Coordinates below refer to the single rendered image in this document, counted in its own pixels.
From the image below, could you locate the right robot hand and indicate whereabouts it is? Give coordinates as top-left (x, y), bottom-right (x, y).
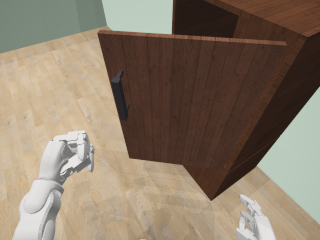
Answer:
top-left (236, 194), bottom-right (277, 240)

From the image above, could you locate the left robot hand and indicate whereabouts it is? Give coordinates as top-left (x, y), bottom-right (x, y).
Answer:
top-left (38, 130), bottom-right (95, 186)

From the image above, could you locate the handle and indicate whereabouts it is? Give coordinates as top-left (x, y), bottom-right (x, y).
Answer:
top-left (111, 69), bottom-right (130, 121)

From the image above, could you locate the robot left forearm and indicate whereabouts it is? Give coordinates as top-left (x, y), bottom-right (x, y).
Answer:
top-left (12, 179), bottom-right (64, 240)

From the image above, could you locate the cupboard door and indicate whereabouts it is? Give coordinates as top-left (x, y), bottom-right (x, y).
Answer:
top-left (97, 30), bottom-right (287, 170)

